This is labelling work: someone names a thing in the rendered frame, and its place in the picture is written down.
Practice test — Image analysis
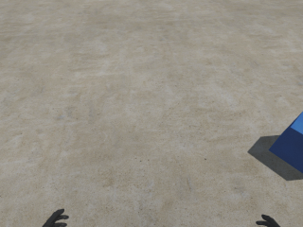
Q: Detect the robot left hand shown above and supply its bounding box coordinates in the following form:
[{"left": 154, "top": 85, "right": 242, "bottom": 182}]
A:
[{"left": 43, "top": 209, "right": 69, "bottom": 227}]

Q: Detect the robot right hand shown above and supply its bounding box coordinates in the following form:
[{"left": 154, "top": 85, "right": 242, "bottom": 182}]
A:
[{"left": 256, "top": 214, "right": 280, "bottom": 227}]

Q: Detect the carton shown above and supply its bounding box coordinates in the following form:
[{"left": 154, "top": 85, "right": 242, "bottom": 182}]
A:
[{"left": 268, "top": 112, "right": 303, "bottom": 173}]

